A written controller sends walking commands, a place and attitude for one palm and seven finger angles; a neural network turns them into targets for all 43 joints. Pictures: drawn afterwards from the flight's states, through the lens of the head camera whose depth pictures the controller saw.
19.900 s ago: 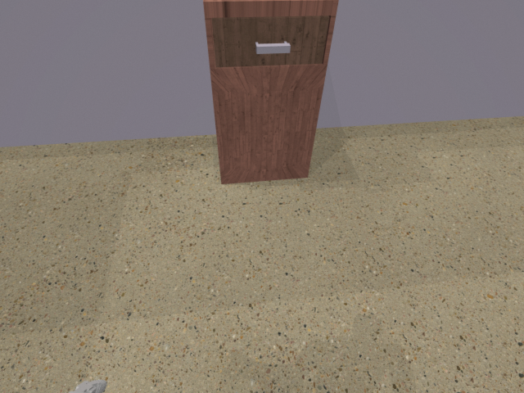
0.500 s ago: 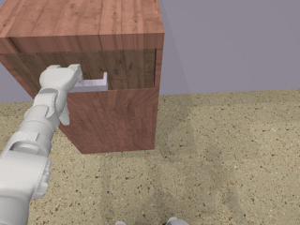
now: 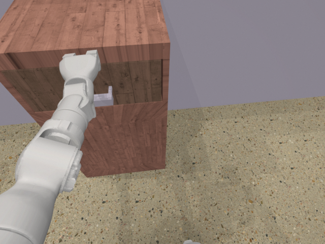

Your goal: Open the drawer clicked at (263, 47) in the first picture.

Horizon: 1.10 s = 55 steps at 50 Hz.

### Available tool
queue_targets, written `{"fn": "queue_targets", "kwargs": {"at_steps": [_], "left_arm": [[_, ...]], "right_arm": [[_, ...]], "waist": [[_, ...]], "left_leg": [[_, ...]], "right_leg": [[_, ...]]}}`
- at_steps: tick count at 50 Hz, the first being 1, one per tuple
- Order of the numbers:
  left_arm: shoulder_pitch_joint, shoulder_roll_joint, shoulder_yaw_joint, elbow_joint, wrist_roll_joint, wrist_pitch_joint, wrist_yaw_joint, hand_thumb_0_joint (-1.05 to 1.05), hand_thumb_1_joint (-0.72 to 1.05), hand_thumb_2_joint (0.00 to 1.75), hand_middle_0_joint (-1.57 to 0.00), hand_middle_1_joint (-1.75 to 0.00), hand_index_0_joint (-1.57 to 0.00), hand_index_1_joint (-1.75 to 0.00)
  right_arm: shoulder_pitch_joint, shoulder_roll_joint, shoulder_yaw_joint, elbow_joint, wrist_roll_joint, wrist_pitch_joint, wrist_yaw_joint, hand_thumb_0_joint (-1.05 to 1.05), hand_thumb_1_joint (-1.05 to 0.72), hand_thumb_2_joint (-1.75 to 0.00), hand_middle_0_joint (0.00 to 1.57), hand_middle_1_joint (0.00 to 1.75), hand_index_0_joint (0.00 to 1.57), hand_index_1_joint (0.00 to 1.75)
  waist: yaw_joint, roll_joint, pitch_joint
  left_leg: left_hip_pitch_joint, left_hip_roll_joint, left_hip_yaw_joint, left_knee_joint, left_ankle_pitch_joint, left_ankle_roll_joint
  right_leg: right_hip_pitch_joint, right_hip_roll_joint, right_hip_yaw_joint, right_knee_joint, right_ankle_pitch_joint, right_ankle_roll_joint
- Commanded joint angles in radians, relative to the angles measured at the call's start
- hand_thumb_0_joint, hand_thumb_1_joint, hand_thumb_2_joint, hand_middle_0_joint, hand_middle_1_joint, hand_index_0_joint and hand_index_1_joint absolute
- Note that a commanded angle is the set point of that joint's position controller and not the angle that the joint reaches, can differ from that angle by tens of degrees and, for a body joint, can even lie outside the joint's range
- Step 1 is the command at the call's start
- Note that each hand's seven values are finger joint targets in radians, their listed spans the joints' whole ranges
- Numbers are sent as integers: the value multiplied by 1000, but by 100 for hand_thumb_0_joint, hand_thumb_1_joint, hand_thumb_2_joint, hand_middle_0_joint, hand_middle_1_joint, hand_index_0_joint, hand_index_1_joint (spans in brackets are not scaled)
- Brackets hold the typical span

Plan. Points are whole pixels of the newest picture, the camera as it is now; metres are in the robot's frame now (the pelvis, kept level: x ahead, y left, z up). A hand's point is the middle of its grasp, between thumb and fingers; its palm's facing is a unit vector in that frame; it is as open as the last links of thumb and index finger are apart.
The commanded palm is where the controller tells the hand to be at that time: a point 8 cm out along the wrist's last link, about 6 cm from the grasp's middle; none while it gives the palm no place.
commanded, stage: lift the fingers back up to retry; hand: left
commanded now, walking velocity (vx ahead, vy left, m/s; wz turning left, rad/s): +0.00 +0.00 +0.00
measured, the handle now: (91, 95) +0.56 +0.16 +0.01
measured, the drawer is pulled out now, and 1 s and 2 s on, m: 0.00 0.00 0.00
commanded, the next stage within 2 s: re-aim the fingers above the handle in 0.34 s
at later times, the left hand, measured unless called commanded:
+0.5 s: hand (83, 90) +0.52 +0.17 +0.07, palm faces +0.09 -0.03 -1.00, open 13.2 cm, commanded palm +0.50 +0.18 +0.12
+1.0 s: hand (81, 94) +0.52 +0.18 +0.06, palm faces +0.06 -0.02 -1.00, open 13.8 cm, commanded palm +0.50 +0.18 +0.12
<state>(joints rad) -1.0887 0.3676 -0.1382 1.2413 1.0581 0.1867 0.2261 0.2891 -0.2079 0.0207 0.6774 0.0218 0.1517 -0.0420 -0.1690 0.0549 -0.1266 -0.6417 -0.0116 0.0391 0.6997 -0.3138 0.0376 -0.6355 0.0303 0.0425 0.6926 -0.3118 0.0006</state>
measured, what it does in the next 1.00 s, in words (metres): stands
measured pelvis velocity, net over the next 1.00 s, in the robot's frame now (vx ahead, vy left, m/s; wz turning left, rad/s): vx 0.02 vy -0.01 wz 0.03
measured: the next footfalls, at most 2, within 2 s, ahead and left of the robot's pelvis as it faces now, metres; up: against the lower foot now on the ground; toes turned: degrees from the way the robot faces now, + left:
none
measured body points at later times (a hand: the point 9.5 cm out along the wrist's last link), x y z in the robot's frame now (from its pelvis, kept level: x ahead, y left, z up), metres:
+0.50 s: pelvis +0.02 -0.01 -0.01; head +0.10 +0.00 +0.44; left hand +0.51 +0.17 +0.12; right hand +0.02 -0.29 -0.13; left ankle +0.01 +0.10 -0.71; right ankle +0.01 -0.12 -0.71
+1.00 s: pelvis +0.02 -0.01 -0.01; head +0.11 -0.01 +0.43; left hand +0.51 +0.17 +0.11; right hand +0.05 -0.29 -0.13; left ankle +0.01 +0.10 -0.71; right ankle +0.01 -0.12 -0.71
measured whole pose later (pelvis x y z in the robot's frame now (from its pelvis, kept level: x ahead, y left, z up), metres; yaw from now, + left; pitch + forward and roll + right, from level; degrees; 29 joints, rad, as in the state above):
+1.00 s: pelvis +0.02 -0.01 -0.01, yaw +2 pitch +18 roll -1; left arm -0.88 0.44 -0.10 1.01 1.09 -0.06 0.34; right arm 0.34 -0.26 -0.07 0.72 -0.01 0.09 -0.02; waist -0.11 0.04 -0.13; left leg -0.70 0.00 0.00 0.76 -0.37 0.02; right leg -0.68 0.04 0.00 0.73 -0.37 -0.02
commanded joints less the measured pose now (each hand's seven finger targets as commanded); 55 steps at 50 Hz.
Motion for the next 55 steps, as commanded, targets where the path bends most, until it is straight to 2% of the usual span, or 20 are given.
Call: {"fn": "queue_targets", "kwargs": {"at_steps": [1, 4, 9, 10, 13, 16, 18, 20, 23, 25, 26, 28, 32, 36, 41, 43, 47, 50, 53, 55], "left_arm": [[-254, 369, 76, -78, 14, -69, -87, 0, -50, 30, -30, -120, -30, -120], [-254, 325, 45, -138, 34, -154, -74, 0, -50, 30, -30, -120, -30, -120], [-405, 354, 103, -445, -2, -307, 2, 0, -50, 30, -30, -120, -30, -120], [-471, 339, 88, -507, -6, -331, 24, 0, -50, 30, -30, -120, -30, -120], [-535, 350, 108, -594, 13, -355, 118, 0, -50, 30, -30, -120, -30, -120], [-524, 331, 108, -548, 20, -301, 194, 0, -50, 30, -30, -120, -30, -120], [-462, 293, 99, -426, 15, -215, 218, 0, -50, 30, -30, -120, -30, -120], [-426, 238, 60, -303, 6, -115, 206, 0, -50, 30, -30, -120, -30, -120], [-409, 233, 32, -250, 11, -15, 147, 0, -50, 30, -30, -120, -30, -120], [-360, 351, 120, -204, 22, 7, 112, 0, -50, 30, -30, -120, -30, -120], [-316, 355, 113, -175, 32, 16, 90, 0, -50, 30, -30, -120, -30, -120], [-300, 240, 28, -187, 16, 6, 46, 0, -50, 30, -30, -120, -30, -120], [-226, 283, 61, -192, -14, -69, -25, 0, -50, 30, -30, -120, -30, -120], [-264, 258, 40, -335, -2, -201, -40, 0, -50, 30, -30, -120, -30, -120], [-362, 305, 103, -514, 13, -314, 56, 0, -50, 30, -30, -120, -30, -120], [-360, 354, 154, -510, 27, -304, 115, 0, -50, 30, -30, -120, -30, -120], [-372, 339, 156, -466, 39, -216, 193, 0, -50, 30, -30, -120, -30, -120], [-340, 251, 83, -376, 17, -121, 166, 0, -50, 30, -30, -120, -30, -120], [-330, 313, 111, -362, 8, -74, 121, 0, -50, 30, -30, -120, -30, -120], [-336, 258, 65, -351, 1, -62, 88, 0, -50, 30, -30, -120, -30, -120]], "right_arm": [[117, -213, -64, -101, -1, -38, -52, 0, -90, -90, 20, 30, 20, 30], [134, -207, -71, -116, 0, -63, -51, 0, -90, -90, 20, 30, 20, 30], [184, -193, -112, -111, -16, -107, -36, 0, -90, -90, 20, 30, 20, 30], [191, -193, -119, -98, -21, -112, -32, 0, -90, -90, 20, 30, 20, 30], [210, -203, -136, -49, -37, -127, -18, 0, -90, -90, 20, 30, 20, 30], [216, -207, -138, -6, -43, -122, 3, 0, -90, -90, 20, 30, 20, 30], [209, -207, -135, 19, -41, -111, 22, 0, -90, -90, 20, 30, 20, 30], [198, -210, -129, 32, -37, -92, 37, 0, -90, -90, 20, 30, 20, 30], [188, -211, -123, 17, -21, -63, 43, 0, -90, -90, 20, 30, 20, 30], [169, -222, -112, 10, -22, -44, 27, 0, -90, -90, 20, 30, 20, 30], [159, -215, -105, -5, -14, -34, 19, 0, -90, -90, 20, 30, 20, 30], [141, -206, -106, -28, -7, -30, 12, 0, -90, -90, 20, 30, 20, 30], [119, -210, -95, -66, -3, -35, -13, 0, -90, -90, 20, 30, 20, 30], [122, -195, -100, -90, -8, -61, -22, 0, -90, -90, 20, 30, 20, 30], [150, -178, -122, -77, -27, -89, -13, 0, -90, -90, 20, 30, 20, 30], [156, -180, -125, -62, -32, -92, -5, 0, -90, -90, 20, 30, 20, 30], [163, -187, -134, -25, -38, -88, 20, 0, -90, -90, 20, 30, 20, 30], [163, -190, -137, -12, -32, -69, 37, 0, -90, -90, 20, 30, 20, 30], [154, -203, -132, -15, -19, -49, 31, 0, -90, -90, 20, 30, 20, 30], [140, -199, -127, -20, -15, -41, 26, 0, -90, -90, 20, 30, 20, 30]], "waist": [[19, -175, -190], [16, -126, -164], [25, 6, -463], [6, 17, -502], [0, 108, -579], [-7, 146, -558], [-4, 124, -475], [-7, 95, -419], [11, 60, -403], [34, -12, -390], [39, -51, -378], [13, -108, -316], [19, -173, -260], [20, -95, -300], [34, 15, -443], [45, 40, -469], [40, 59, -511], [27, 43, -498], [37, -22, -462], [26, -28, -417]], "left_leg": [[55, -4, 1, -84, 17, 17], [57, 2, -6, -66, -19, 13], [197, -2, -23, -5, 102, 19], [223, -2, -36, 9, 124, 19], [309, -2, -59, 39, 209, 11], [338, -1, -69, 51, 298, -3], [312, 3, -65, 36, 313, -11], [281, 2, -48, 16, 332, -13], [255, 1, -31, -11, 353, -13], [206, -3, -15, -32, 339, -2], [177, -9, -9, -35, 324, 3], [178, -8, -5, -52, 290, 8], [158, -9, -4, -70, 206, 17], [200, -9, -5, -53, 198, 19], [280, -9, -24, 2, 300, 11], [275, -12, -30, 18, 339, 5], [293, -11, -28, 30, 413, -3], [307, -9, -17, 21, 460, -5], [266, -12, -8, -8, 425, 3], [264, -13, -7, -27, 404, 5]], "right_leg": [[134, -4, -25, -122, 59, -9], [47, 2, -31, -109, -6, -16], [97, 13, -9, -64, 95, -26], [82, 16, -15, -55, 105, -27], [16, 25, -29, -28, 134, -34], [-21, 36, -55, -13, 170, -42], [-28, 41, -72, -25, 175, -44], [-3, 41, -76, -44, 205, -43], [65, 39, -68, -58, 265, -38], [160, 32, -54, -70, 313, -36], [192, 28, -48, -69, 333, -31], [189, 22, -50, -95, 326, -23], [204, 9, -36, -114, 271, -15], [164, 6, -21, -104, 239, -19], [130, 17, -23, -54, 275, -29], [124, 23, -30, -33, 291, -35], [125, 31, -49, -17, 338, -38], [154, 34, -54, -37, 391, -36], [217, 28, -43, -59, 427, -27], [221, 24, -41, -80, 421, -29]]}}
